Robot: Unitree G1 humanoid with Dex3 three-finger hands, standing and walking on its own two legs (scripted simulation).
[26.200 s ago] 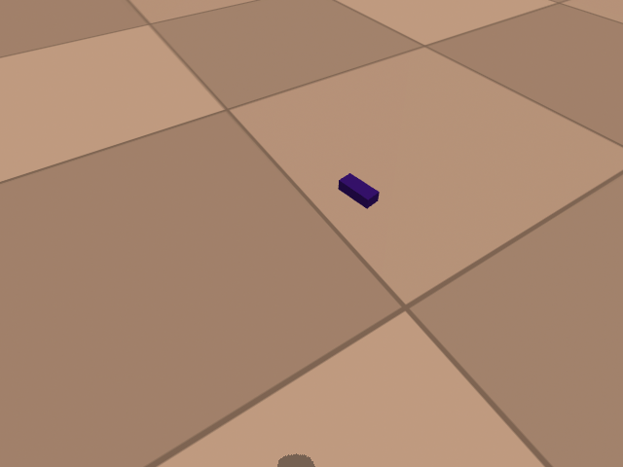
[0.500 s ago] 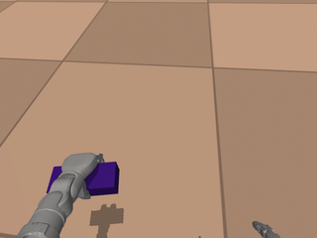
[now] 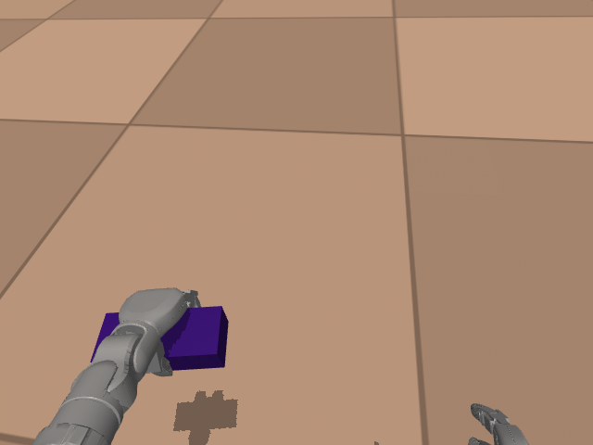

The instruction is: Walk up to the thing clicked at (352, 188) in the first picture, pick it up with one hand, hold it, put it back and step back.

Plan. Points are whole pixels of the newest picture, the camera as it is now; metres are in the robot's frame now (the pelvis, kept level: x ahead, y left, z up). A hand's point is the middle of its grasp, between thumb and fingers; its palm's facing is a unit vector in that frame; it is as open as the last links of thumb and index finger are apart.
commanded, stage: hold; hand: left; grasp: from above
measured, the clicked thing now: (164, 340) +0.30 +0.23 -0.07
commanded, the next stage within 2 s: crouch in 1.00 s
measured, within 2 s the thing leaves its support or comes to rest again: neither
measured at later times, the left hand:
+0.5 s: hand (159, 339) +0.28 +0.22 -0.03, palm faces -0.46 -0.04 -0.89, open 10.7 cm
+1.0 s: hand (159, 343) +0.28 +0.22 -0.03, palm faces -0.47 -0.04 -0.88, open 10.7 cm
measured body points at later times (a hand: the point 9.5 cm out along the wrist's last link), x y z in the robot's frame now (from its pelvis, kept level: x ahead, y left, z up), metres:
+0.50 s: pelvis -0.01 +0.00 +0.00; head +0.00 -0.02 +0.45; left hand +0.30 +0.22 +0.02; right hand +0.14 -0.25 -0.11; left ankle +0.01 +0.12 -0.73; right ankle +0.02 -0.12 -0.73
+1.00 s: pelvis -0.01 +0.00 +0.01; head +0.01 -0.02 +0.46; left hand +0.30 +0.22 +0.02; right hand +0.13 -0.25 -0.11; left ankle +0.01 +0.12 -0.73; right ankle +0.02 -0.12 -0.73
